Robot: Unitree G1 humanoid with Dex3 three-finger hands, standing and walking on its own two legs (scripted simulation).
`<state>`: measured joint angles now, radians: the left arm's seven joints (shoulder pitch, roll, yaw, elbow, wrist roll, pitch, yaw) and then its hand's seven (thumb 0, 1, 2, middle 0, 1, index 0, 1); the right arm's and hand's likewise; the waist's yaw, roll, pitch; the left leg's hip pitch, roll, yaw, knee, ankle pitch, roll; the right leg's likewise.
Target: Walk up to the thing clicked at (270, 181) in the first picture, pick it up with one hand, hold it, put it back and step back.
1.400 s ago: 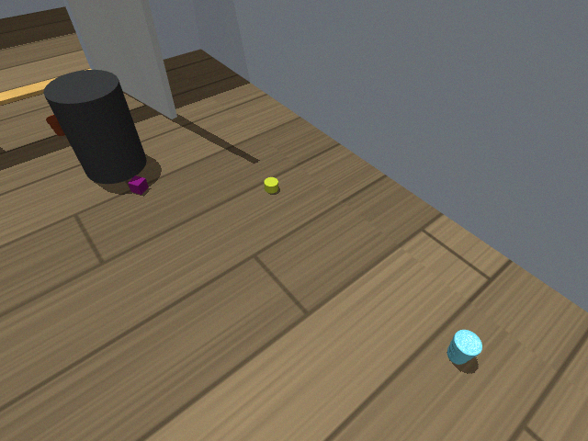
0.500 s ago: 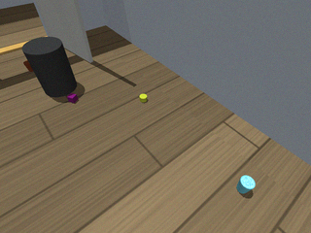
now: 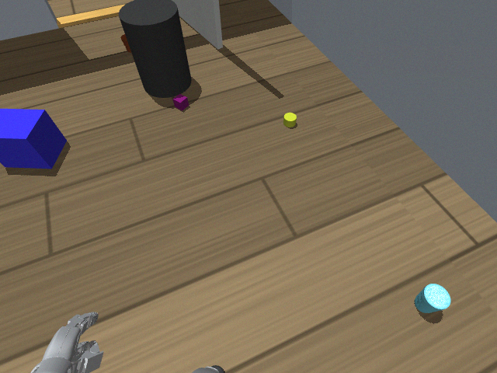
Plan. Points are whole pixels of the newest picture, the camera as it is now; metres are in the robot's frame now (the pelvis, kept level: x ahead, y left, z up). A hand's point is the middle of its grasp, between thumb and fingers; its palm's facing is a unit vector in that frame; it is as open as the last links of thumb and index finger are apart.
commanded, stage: walk up
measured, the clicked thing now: (289, 119) +1.43 -0.19 -0.74
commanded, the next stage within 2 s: none
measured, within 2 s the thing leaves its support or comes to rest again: neither
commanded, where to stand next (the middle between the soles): +0.07 +0.05 m, yaw +95 degrees
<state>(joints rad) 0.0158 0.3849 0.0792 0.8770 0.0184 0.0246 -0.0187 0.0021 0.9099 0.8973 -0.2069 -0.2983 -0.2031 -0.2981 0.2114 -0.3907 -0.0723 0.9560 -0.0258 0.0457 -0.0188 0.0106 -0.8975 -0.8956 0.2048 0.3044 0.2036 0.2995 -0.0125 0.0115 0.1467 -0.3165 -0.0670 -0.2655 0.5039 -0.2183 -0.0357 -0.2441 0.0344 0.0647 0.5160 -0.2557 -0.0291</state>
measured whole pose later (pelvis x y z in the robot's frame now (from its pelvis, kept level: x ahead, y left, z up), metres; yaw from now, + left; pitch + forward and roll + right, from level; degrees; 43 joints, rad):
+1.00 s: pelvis +0.09 -0.06 +0.00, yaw +55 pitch -2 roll +3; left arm 0.24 0.38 0.06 0.73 0.02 -0.02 0.00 0.00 0.90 0.90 -0.21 -0.30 -0.21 -0.30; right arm 0.27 -0.46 -0.09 0.66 -0.06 0.07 0.07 0.01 -0.90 -0.90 0.20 0.30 0.20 0.30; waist 0.02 0.06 0.13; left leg -0.51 -0.01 -0.09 1.13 -0.33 -0.02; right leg -0.29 -0.11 -0.17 0.60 -0.28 -0.03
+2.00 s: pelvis +0.07 -0.05 -0.01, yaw +90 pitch -2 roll +2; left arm 0.29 0.43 0.07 0.75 0.05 -0.02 -0.03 0.00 0.90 0.90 -0.21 -0.30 -0.21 -0.30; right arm 0.31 -0.45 -0.07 0.84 -0.02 0.00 0.02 0.01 -0.90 -0.90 0.20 0.30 0.20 0.30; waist 0.05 0.01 0.09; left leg -0.40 0.01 -0.03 0.80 -0.40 -0.03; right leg -0.29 -0.15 -0.16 0.64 -0.31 -0.02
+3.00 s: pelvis +0.06 -0.01 +0.01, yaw +98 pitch -2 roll +0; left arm 0.08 0.38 0.01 1.08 -0.01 -0.01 -0.01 0.00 0.91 0.90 -0.21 -0.30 -0.20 -0.30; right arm 0.11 -0.37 0.00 1.12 -0.01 -0.02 0.00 0.01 -0.90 -0.90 0.20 0.30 0.20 0.30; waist 0.00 -0.02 0.05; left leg -0.22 -0.02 -0.11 0.48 -0.23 -0.01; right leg -0.17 -0.09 -0.10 0.45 -0.24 0.05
